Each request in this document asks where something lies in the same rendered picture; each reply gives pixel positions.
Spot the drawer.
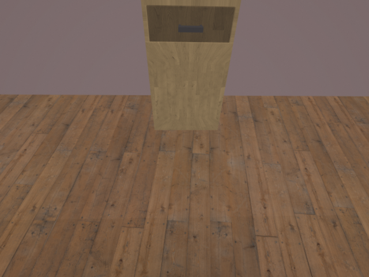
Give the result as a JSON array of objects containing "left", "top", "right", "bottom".
[{"left": 146, "top": 5, "right": 235, "bottom": 43}]

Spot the handle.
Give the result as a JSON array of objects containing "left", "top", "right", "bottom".
[{"left": 178, "top": 24, "right": 204, "bottom": 33}]

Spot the cabinet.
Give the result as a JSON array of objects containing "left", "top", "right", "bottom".
[{"left": 141, "top": 0, "right": 241, "bottom": 130}]

